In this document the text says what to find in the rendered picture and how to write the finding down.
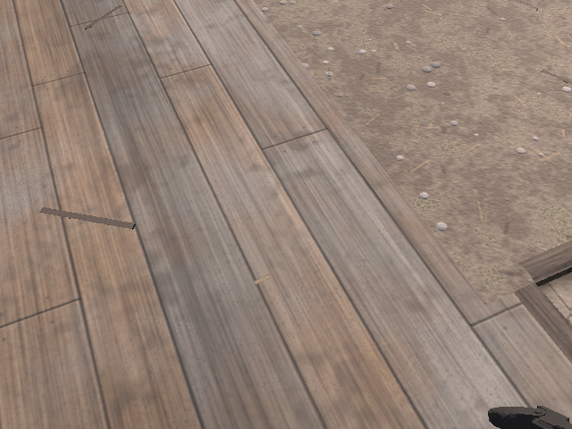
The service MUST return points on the right robot hand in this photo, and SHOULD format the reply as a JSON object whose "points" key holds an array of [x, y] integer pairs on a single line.
{"points": [[527, 418]]}

